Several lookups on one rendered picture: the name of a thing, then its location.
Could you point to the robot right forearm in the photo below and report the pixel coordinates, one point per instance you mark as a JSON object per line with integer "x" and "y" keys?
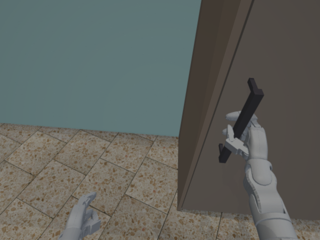
{"x": 269, "y": 213}

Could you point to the robot left forearm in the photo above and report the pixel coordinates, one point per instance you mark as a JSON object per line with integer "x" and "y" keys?
{"x": 71, "y": 233}

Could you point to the robot right hand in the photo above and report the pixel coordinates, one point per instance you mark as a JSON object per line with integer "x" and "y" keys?
{"x": 254, "y": 137}

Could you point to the handle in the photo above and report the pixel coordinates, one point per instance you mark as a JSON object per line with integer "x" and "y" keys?
{"x": 246, "y": 114}

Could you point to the robot left hand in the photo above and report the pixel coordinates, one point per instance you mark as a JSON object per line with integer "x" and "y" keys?
{"x": 79, "y": 215}

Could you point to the wardrobe door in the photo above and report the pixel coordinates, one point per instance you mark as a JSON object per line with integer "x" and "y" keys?
{"x": 279, "y": 46}

